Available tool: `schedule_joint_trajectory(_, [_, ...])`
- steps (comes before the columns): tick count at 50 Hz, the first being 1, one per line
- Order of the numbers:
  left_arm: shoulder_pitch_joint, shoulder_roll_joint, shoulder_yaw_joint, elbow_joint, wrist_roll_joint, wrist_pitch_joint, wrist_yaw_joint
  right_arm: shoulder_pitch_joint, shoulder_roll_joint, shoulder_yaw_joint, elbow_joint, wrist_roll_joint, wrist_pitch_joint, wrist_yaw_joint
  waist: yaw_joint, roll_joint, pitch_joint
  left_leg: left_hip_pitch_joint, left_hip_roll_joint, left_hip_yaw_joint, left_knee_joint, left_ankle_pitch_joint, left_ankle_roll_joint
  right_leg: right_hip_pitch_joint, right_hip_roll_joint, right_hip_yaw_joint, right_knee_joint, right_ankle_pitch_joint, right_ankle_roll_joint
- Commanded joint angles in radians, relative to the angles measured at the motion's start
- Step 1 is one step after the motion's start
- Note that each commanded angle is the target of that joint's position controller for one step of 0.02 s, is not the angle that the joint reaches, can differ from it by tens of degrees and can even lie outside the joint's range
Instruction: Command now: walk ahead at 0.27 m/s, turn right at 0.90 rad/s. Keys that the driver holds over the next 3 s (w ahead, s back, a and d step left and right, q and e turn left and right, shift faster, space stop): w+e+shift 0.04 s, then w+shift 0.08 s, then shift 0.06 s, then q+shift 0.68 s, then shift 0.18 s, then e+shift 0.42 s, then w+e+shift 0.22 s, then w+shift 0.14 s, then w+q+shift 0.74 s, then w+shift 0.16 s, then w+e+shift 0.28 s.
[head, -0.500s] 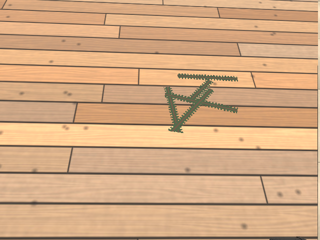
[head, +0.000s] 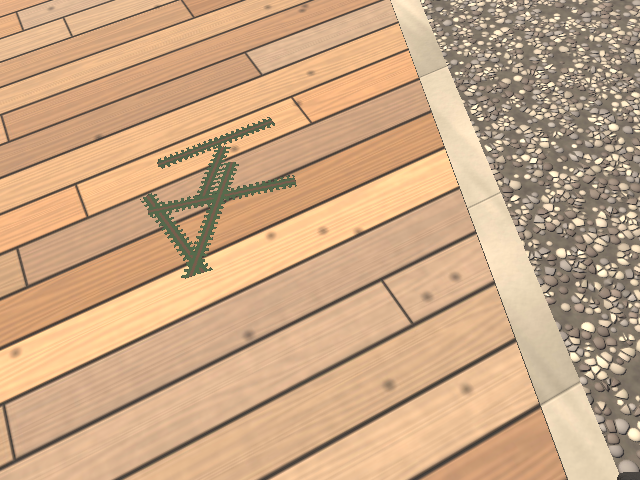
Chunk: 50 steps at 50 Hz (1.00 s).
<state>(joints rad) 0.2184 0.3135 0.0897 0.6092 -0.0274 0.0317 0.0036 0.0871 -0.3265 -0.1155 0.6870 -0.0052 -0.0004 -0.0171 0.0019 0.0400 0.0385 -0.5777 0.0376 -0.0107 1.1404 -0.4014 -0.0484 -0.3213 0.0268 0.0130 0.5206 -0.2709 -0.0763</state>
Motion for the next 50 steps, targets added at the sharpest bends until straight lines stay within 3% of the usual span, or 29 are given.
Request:
schedule_joint_trajectory(1, [0.0,0.157,0.035,-0.089,-0.004,-0.032,0.016,-0.057,-0.082,-0.018,-0.072,0.009,-0.046,0.021,0.007,-0.139,-0.128,-0.199,-0.007,-0.068,-0.076,0.162,0.013,0.243,-0.239,0.436,-0.325,-0.353,-0.172])
schedule_joint_trajectory(3, [0.037,0.16,0.031,-0.078,0.008,-0.051,0.027,-0.083,-0.075,-0.013,-0.063,0.013,-0.072,0.026,0.017,-0.146,-0.09,-0.206,-0.016,-0.073,-0.206,0.228,0.008,0.256,-0.235,0.428,-0.342,-0.307,-0.16])
schedule_joint_trajectory(5, [0.058,0.14,0.023,-0.064,0.009,-0.065,0.031,-0.079,-0.066,-0.008,-0.044,0.013,-0.086,0.026,0.026,-0.187,-0.085,-0.166,-0.013,-0.061,-0.313,0.295,-0.006,0.254,-0.21,0.363,-0.327,-0.2,-0.137])
schedule_joint_trajectory(9, [0.088,0.131,0.017,-0.042,0.015,-0.073,0.024,-0.134,-0.03,0.013,-0.045,0.01,-0.1,0.031,0.062,-0.212,-0.02,-0.043,-0.025,-0.027,-0.49,0.322,-0.019,0.184,-0.174,0.294,-0.293,0.028,-0.131])
schedule_joint_trajectory(12, [0.095,0.137,0.015,-0.027,0.02,-0.07,0.012,-0.139,-0.032,0.025,-0.046,0.016,-0.102,0.049,0.08,-0.214,-0.024,-0.009,-0.008,0.003,-0.542,0.307,0.003,0.225,-0.209,0.266,-0.234,0.278,-0.129])
schedule_joint_trajectory(15, [0.081,0.127,0.011,-0.017,0.018,-0.061,0.009,-0.098,-0.046,0.028,-0.04,0.023,-0.095,0.065,0.071,-0.19,-0.045,0.036,-0.003,0.027,-0.549,0.266,0.052,0.256,-0.245,0.24,-0.167,0.481,-0.114])
schedule_joint_trajectory(17, [0.052,0.131,0.014,-0.015,0.009,-0.055,0.015,-0.011,-0.055,0.022,-0.019,0.019,-0.093,0.068,0.021,-0.16,-0.075,0.157,-0.037,0.055,-0.614,0.299,0.095,0.249,-0.222,0.193,-0.082,0.573,-0.083])
schedule_joint_trajectory(18, [0.045,0.133,0.016,-0.018,0.011,-0.055,0.022,0.039,-0.091,0.006,-0.008,0.014,-0.09,0.064,-0.008,-0.128,-0.106,0.251,-0.067,0.059,-0.665,0.362,0.118,0.24,-0.168,0.146,0.021,0.639,-0.051])
schedule_joint_trajectory(19, [0.048,0.116,0.014,-0.038,0.028,-0.057,0.032,0.116,-0.16,-0.015,-0.01,0.011,-0.09,0.058,-0.032,-0.04,-0.179,0.41,0.019,-0.093,-0.666,0.594,0.167,0.157,-0.097,0.084,0.218,0.536,0.004])
schedule_joint_trajectory(20, [0.089,0.077,0.002,-0.078,0.065,-0.065,0.041,0.183,-0.259,-0.034,-0.019,0.006,-0.084,0.055,-0.01,0.185,-0.267,0.638,0.232,-0.432,-0.679,0.842,0.331,-0.104,0.058,0.012,0.595,0.043,0.096])
schedule_joint_trajectory(21, [0.108,0.078,-0.003,-0.082,0.059,-0.072,0.035,0.223,-0.206,-0.017,0.0,0.012,-0.077,0.059,-0.023,0.269,-0.337,0.755,0.31,-0.662,-0.775,0.724,0.44,-0.3,0.116,0.092,0.763,-0.394,0.122])
schedule_joint_trajectory(22, [0.075,0.107,0.001,-0.078,0.033,-0.07,0.027,0.19,-0.164,-0.007,-0.015,0.022,-0.073,0.056,-0.034,0.167,-0.27,0.714,0.275,-0.586,-0.793,0.527,0.405,-0.365,0.053,0.135,0.83,-0.348,0.115])
schedule_joint_trajectory(23, [0.006,0.102,0.0,-0.088,0.027,-0.068,0.021,0.15,-0.134,0.0,-0.031,0.028,-0.062,0.048,-0.036,0.086,-0.212,0.644,0.226,-0.504,-0.795,0.447,0.359,-0.391,0.018,0.126,0.81,-0.279,0.109])
schedule_joint_trajectory(24, [-0.044,0.097,0.0,-0.101,0.04,-0.064,0.021,0.111,-0.122,0.006,-0.046,0.028,-0.049,0.039,-0.03,0.018,-0.148,0.545,0.193,-0.449,-0.814,0.449,0.331,-0.39,-0.007,0.117,0.746,-0.236,0.113])
schedule_joint_trajectory(25, [-0.065,0.093,0.004,-0.11,0.049,-0.059,0.022,0.082,-0.117,0.007,-0.053,0.029,-0.038,0.028,-0.01,0.001,-0.126,0.471,0.163,-0.419,-0.829,0.446,0.31,-0.348,-0.027,0.119,0.662,-0.199,0.115])
schedule_joint_trajectory(28, [-0.051,0.045,-0.01,-0.097,0.043,-0.053,0.029,0.051,-0.141,-0.007,-0.074,0.02,-0.009,0.003,0.014,0.06,-0.135,0.39,0.09,-0.377,-0.826,0.525,0.296,-0.261,0.007,0.09,0.479,-0.151,0.147])
schedule_joint_trajectory(31, [-0.054,0.043,-0.013,-0.079,0.048,-0.056,0.034,0.047,-0.168,-0.022,-0.081,0.032,0.004,-0.011,0.016,0.055,-0.173,0.357,0.072,-0.402,-0.792,0.514,0.28,-0.202,0.036,0.107,0.343,-0.065,0.169])
schedule_joint_trajectory(33, [-0.076,0.049,-0.01,-0.073,0.039,-0.059,0.035,0.044,-0.173,-0.026,-0.087,0.038,0.017,-0.019,0.008,0.063,-0.177,0.338,0.056,-0.438,-0.777,0.45,0.253,-0.172,0.053,0.12,0.272,-0.016,0.175])
schedule_joint_trajectory(37, [-0.111,0.06,-0.002,-0.069,0.027,-0.077,0.024,0.04,-0.164,-0.028,-0.103,0.039,0.036,-0.022,-0.009,0.116,-0.166,0.347,0.034,-0.515,-0.728,0.422,0.22,-0.102,0.069,0.141,0.116,0.002,0.162])
schedule_joint_trajectory(39, [-0.082,0.074,0.009,-0.055,0.016,-0.084,0.018,0.012,-0.149,-0.024,-0.127,0.039,0.039,-0.014,0.007,0.146,-0.167,0.343,0.005,-0.538,-0.673,0.41,0.193,-0.003,0.057,0.129,-0.059,0.087,0.144])
schedule_joint_trajectory(40, [-0.055,0.087,0.017,-0.043,0.017,-0.09,0.019,0.015,-0.125,-0.016,-0.131,0.042,0.041,-0.013,0.018,0.129,-0.173,0.299,-0.026,-0.531,-0.624,0.325,0.161,0.104,0.004,0.136,-0.17,0.187,0.117])
schedule_joint_trajectory(41, [-0.052,0.139,0.028,-0.053,0.032,-0.085,0.026,0.082,-0.064,0.004,-0.129,0.033,0.043,-0.009,-0.018,-0.022,-0.225,0.201,-0.093,-0.441,-0.454,-0.01,0.114,0.253,-0.194,0.292,-0.191,0.218,0.032])
schedule_joint_trajectory(42, [-0.075,0.18,0.032,-0.058,0.075,-0.069,0.026,0.115,-0.051,0.011,-0.157,0.028,0.038,-0.005,-0.064,-0.307,-0.181,-0.026,-0.221,-0.227,-0.245,-0.277,0.056,0.296,-0.377,0.538,-0.217,0.378,-0.135])
schedule_joint_trajectory(43, [-0.081,0.135,0.028,-0.072,0.079,-0.071,0.024,0.152,-0.147,-0.015,-0.14,0.014,0.028,0.002,-0.057,-0.3,-0.171,-0.085,-0.123,-0.19,-0.03,-0.244,0.012,0.264,-0.448,0.593,-0.213,0.384,-0.203])
schedule_joint_trajectory(44, [-0.105,0.085,0.013,-0.083,0.065,-0.07,0.029,0.153,-0.198,-0.03,-0.112,0.018,0.032,0.003,-0.044,-0.21,-0.149,-0.071,-0.088,-0.162,0.051,-0.167,-0.013,0.222,-0.393,0.473,-0.188,0.357,-0.181])
schedule_joint_trajectory(45, [-0.119,0.072,0.007,-0.08,0.055,-0.066,0.031,0.144,-0.194,-0.033,-0.097,0.017,0.043,-0.003,-0.042,-0.148,-0.122,-0.054,-0.074,-0.143,0.095,-0.106,-0.03,0.18,-0.324,0.374,-0.173,0.325,-0.145])
schedule_joint_trajectory(46, [-0.123,0.071,0.003,-0.076,0.042,-0.065,0.032,0.133,-0.163,-0.023,-0.097,0.01,0.052,-0.005,-0.029,-0.121,-0.108,-0.062,-0.071,-0.126,0.148,-0.064,-0.042,0.166,-0.288,0.317,-0.166,0.34,-0.129])
schedule_joint_trajectory(47, [-0.115,0.08,0.0,-0.069,0.041,-0.062,0.031,0.127,-0.123,-0.009,-0.104,0.012,0.055,-0.001,-0.02,-0.121,-0.094,-0.059,-0.07,-0.106,0.156,-0.045,-0.048,0.146,-0.268,0.268,-0.167,0.406,-0.131])
schedule_joint_trajectory(50, [-0.07,0.102,0.004,-0.044,0.048,-0.056,0.025,0.067,-0.071,0.016,-0.138,0.014,0.054,0.0,0.018,-0.177,-0.113,-0.032,-0.063,-0.07,0.011,-0.039,-0.058,0.198,-0.244,0.192,-0.161,0.493,-0.149])
